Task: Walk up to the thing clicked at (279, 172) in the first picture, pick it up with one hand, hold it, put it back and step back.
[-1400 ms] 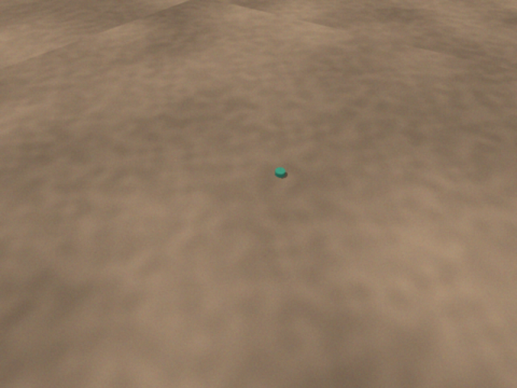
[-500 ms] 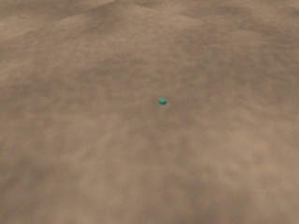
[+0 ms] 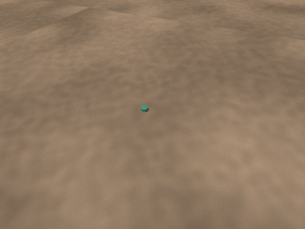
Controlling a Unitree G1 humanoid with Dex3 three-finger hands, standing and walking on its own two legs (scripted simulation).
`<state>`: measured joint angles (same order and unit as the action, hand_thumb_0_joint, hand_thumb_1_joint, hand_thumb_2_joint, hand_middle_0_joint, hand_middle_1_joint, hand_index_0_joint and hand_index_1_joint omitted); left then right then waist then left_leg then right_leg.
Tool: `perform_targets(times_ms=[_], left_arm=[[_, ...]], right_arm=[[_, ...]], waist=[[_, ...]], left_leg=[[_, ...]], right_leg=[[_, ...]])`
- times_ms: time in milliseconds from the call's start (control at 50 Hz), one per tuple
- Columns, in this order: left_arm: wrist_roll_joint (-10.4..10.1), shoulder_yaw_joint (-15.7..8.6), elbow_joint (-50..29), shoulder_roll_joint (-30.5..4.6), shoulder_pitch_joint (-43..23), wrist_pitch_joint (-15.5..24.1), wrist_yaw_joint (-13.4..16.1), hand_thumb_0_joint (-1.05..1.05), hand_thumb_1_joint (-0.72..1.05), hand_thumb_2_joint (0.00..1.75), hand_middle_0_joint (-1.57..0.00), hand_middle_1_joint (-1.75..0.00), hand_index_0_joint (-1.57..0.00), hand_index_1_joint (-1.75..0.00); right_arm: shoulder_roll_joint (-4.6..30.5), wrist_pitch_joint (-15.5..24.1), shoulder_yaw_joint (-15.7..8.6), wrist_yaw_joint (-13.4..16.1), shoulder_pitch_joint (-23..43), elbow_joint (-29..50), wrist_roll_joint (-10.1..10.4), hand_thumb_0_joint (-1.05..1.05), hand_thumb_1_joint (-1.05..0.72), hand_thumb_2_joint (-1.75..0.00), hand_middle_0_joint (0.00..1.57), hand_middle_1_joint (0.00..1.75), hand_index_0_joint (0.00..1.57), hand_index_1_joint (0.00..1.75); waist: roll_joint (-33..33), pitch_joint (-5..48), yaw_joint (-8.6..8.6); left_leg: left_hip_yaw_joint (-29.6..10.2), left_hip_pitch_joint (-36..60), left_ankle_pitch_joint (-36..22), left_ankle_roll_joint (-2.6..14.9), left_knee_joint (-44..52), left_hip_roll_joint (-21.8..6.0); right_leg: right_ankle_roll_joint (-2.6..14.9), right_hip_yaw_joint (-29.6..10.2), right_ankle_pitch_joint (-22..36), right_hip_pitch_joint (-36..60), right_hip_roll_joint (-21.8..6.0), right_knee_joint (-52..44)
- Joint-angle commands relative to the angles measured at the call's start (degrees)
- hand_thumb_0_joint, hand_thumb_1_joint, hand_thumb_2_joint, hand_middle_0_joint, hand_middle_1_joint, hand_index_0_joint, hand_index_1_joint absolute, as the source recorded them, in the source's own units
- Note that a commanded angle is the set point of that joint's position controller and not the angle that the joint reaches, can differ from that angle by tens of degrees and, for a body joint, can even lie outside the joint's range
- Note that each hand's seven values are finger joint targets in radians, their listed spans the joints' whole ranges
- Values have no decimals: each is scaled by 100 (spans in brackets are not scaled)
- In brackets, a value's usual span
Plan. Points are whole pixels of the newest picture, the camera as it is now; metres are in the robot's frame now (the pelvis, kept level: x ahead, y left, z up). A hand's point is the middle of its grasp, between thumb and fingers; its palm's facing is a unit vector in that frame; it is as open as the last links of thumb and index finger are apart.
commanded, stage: walk up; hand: left
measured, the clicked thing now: (144, 108) +1.32 +0.11 -0.75
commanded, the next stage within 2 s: none
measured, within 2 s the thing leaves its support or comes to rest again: neither
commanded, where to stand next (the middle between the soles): +0.90 -0.08 m, yaw -8 degrees
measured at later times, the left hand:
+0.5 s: hand (84, 208) +0.25 +0.24 -0.16, palm faces -0.08 -0.94 -0.34, open 7.4 cm
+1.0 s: hand (117, 122) +0.59 +0.17 -0.12, palm faces -0.16 -0.89 -0.42, open 7.4 cm
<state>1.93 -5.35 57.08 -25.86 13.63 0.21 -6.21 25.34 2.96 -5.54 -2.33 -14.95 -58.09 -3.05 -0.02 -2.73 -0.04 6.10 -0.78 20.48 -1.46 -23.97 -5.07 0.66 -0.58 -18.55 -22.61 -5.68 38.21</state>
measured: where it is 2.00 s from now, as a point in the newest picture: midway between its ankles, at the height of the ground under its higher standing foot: (167, 157)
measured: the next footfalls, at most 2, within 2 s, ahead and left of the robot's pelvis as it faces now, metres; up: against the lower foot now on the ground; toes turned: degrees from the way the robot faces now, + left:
right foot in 0.02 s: +0.13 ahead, -0.15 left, +0.00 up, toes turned -4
left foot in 0.48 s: +0.38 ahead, +0.09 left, +0.00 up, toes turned +0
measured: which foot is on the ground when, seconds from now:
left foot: down 0.00-0.06, up 0.08-0.46, down 0.48-0.92, up 0.94-1.00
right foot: up 0.00-0.00, down 0.02-0.52, up 0.54-0.88, down 0.90-1.00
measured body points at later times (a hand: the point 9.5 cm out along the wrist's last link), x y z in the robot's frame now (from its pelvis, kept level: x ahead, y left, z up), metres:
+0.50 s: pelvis +0.22 -0.03 -0.01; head +0.25 -0.02 +0.44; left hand +0.25 +0.29 -0.13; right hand +0.30 -0.36 -0.11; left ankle +0.34 +0.09 -0.73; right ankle +0.10 -0.15 -0.73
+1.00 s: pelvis +0.44 -0.08 -0.01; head +0.45 -0.12 +0.43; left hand +0.59 +0.22 -0.09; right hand +0.42 -0.40 -0.15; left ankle +0.36 +0.07 -0.67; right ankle +0.50 -0.20 -0.73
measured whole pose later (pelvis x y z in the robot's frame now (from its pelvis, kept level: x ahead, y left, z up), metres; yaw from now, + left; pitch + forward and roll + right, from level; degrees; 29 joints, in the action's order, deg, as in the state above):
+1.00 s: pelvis +0.44 -0.08 -0.01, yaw -8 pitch -4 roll +1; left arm 0.2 -3.0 47.9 -22.4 12.6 5.3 -3.3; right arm 24.7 1.7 -2.8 -2.3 -20.4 -49.7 -0.2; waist 3.3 -5.4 -0.7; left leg 1.8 -14.0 28.8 1.7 -60.2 -2.7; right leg 2.1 3.1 -14.3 -21.8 -1.8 39.4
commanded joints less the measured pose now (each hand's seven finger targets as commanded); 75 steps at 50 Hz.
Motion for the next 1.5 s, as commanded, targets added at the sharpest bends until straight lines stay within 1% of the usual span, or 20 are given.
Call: perform_targets(times_ms=[0,20,40,80,200,360,440,460,500,520,640,860,920,940,1060,1240,1340,1360,1400,1480], left_arm=[[32,-343,-169,-988,833,224,122,0,90,90,-20,-30,-20,-30],[61,-485,-41,-1347,1476,279,244,0,90,90,-20,-30,-20,-30],[60,-598,-222,-1843,1646,330,337,0,90,90,-20,-30,-20,-30],[-98,-533,-636,-2066,613,346,298,0,90,90,-20,-30,-20,-30],[-177,-272,-845,-1311,232,501,379,0,90,90,-20,-30,-20,-30],[-153,-246,-1073,-1332,658,586,388,0,90,90,-20,-30,-20,-30],[-154,-185,-1210,-1301,469,542,427,0,90,90,-20,-30,-20,-30],[-176,-90,-1240,-1026,687,526,441,0,90,90,-20,-30,-20,-30],[-271,13,-1215,-722,1081,505,507,0,90,90,-20,-30,-20,-30],[-215,-51,-1120,-1185,981,462,586,0,90,90,-20,-30,-20,-30],[-275,-23,-1002,-834,848,427,368,0,90,90,-20,-30,-20,-30],[-127,-231,-968,-980,581,505,277,0,90,90,-20,-30,-20,-30],[-179,-445,-1022,-1895,1332,618,428,0,90,90,-20,-30,-20,-30],[-237,-427,-1084,-1897,1026,593,443,0,90,90,-20,-30,-20,-30],[-249,-193,-1220,-1215,375,656,516,0,90,90,-20,-30,-20,-30],[-142,-257,-1312,-1352,689,684,482,0,90,90,-20,-30,-20,-30],[-150,-158,-1344,-1292,431,601,496,0,90,90,-20,-30,-20,-30],[-158,-38,-1350,-994,727,581,489,0,90,90,-20,-30,-20,-30],[-218,17,-1316,-812,1029,511,538,0,90,90,-20,-30,-20,-30],[-244,-23,-1033,-1086,806,446,525,0,90,90,-20,-30,-20,-30]], right_arm=[[1150,109,-229,42,934,824,21,0,-90,-90,20,30,20,30],[753,72,-90,38,672,840,51,0,-90,-90,20,30,20,30],[430,59,46,-3,677,1066,130,0,-90,-90,20,30,20,30],[1295,44,-162,24,705,1020,131,0,-90,-90,20,30,20,30],[1081,8,-154,-128,-41,750,211,0,-90,-90,20,30,20,30],[823,156,-155,-194,1027,1380,108,0,-90,-90,20,30,20,30],[922,244,-280,-122,-40,1127,126,0,-90,-90,20,30,20,30],[1199,288,-391,-65,-743,951,86,0,-90,-90,20,30,20,30],[1753,324,-553,24,-1223,1078,72,0,-90,-90,20,30,20,30],[1837,296,-585,-2,-869,1136,224,0,-90,-90,20,30,20,30],[1194,344,-224,46,-244,1406,303,0,-90,-90,20,30,20,30],[1122,221,-121,1,-227,1674,305,0,-90,-90,20,30,20,30],[930,124,5,31,-791,1639,310,0,-90,-90,20,30,20,30],[1266,89,-70,86,-652,1536,264,0,-90,-90,20,30,20,30],[938,-20,-51,-37,-859,1173,314,0,-90,-90,20,30,20,30],[807,60,-130,-224,312,1511,165,0,-90,-90,20,30,20,30],[916,185,-212,-173,-518,1192,152,0,-90,-90,20,30,20,30],[1209,227,-310,-112,-996,1038,139,0,-90,-90,20,30,20,30],[1889,265,-460,-14,-1184,1261,200,0,-90,-90,20,30,20,30],[1278,248,-197,54,-486,1400,324,0,-90,-90,20,30,20,30]], waist=[[-149,188,637],[-1479,408,951],[-2499,223,996],[-1222,-500,474],[-718,-377,56],[-407,-308,409],[-91,320,-209],[618,772,-505],[1420,1079,-599],[1158,846,-494],[765,-35,-17],[66,283,314],[-1457,757,587],[-1191,543,531],[-844,-47,30],[-668,-235,358],[-264,343,-270],[621,702,-443],[1563,694,-468],[567,-147,-99]], left_leg=[[34,-2090,801,794,-1057,-452],[278,-2864,880,628,-2700,-7],[66,-3980,1541,384,-4066,617],[-790,-3678,973,291,-4396,50],[-732,-2792,-473,312,-3331,-280],[-501,-2726,-1043,119,-1114,-143],[-193,-603,-1298,360,-502,275],[-411,519,-846,602,-169,177],[-4145,1489,864,1340,924,-1946],[-4386,1072,1213,1773,917,-2230],[-1103,-782,-1996,1288,776,-1023],[-394,-1951,-1354,993,-863,-688],[-422,-3616,1032,397,-4404,535],[-696,-3681,1033,390,-4654,270],[-910,-2818,-353,343,-3825,73],[-612,-2770,-904,147,-1361,-112],[-186,-805,-957,390,-561,323],[-502,94,-469,571,-266,233],[-4316,816,742,1527,972,-1910],[-2100,-696,-1298,1214,720,-1114]], right_leg=[[-8,745,586,2245,548,-533],[148,57,-319,2980,432,-955],[563,-2552,-2526,2872,-820,-2418],[1416,-4385,-3445,1377,-1740,-3308],[1020,-1670,-1060,818,-632,-2750],[1052,-1000,831,1447,-606,-2179],[759,-575,2163,880,-388,-679],[591,-159,2239,404,95,806],[244,-217,-1053,-1594,1171,2708],[319,-623,-1170,-1687,704,3247],[60,-383,-7,-725,253,2184],[208,447,1115,1927,500,-485],[1280,-3879,-971,3014,-1862,-2325],[1583,-4053,-868,2644,-1951,-2290],[967,-1076,1279,1037,-725,-2236],[1157,-650,168,1168,-885,-2221],[818,-158,1317,695,-641,-702],[638,237,1578,285,-230,677],[204,255,-1205,-1730,788,2723],[220,-516,-337,-1138,110,2572]])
